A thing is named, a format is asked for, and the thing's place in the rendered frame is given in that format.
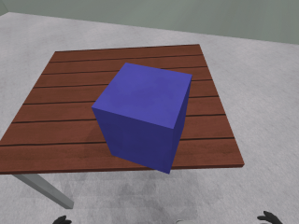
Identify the robot left hand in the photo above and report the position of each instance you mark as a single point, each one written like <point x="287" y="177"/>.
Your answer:
<point x="62" y="220"/>

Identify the robot right hand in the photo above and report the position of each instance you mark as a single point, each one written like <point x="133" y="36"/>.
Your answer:
<point x="270" y="218"/>

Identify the table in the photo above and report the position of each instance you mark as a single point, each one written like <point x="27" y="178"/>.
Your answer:
<point x="55" y="131"/>

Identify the carton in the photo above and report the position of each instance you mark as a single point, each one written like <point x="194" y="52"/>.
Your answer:
<point x="141" y="114"/>

